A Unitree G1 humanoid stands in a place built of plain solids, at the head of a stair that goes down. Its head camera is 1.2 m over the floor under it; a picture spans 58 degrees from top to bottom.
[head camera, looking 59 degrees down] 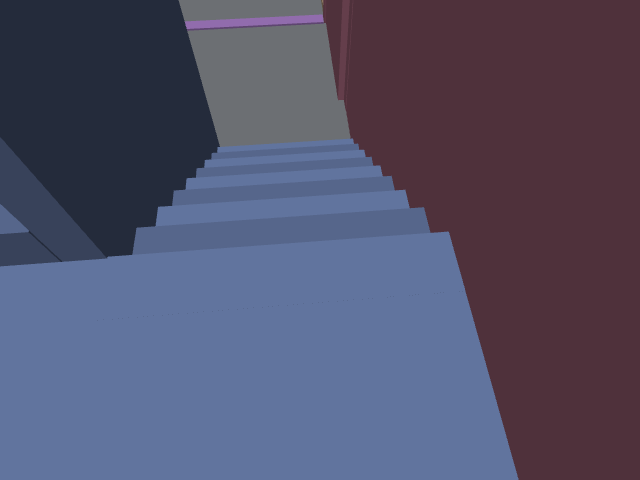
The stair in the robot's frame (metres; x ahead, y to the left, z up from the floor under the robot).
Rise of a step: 0.17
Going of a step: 0.22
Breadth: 1.10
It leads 5 degrees to the left of straight ahead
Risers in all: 9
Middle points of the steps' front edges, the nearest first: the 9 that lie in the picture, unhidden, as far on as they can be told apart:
0.71 0.13 0.00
0.93 0.14 -0.17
1.15 0.16 -0.35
1.37 0.18 -0.52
1.59 0.20 -0.70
1.82 0.22 -0.87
2.04 0.24 -1.05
2.26 0.26 -1.22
2.48 0.28 -1.40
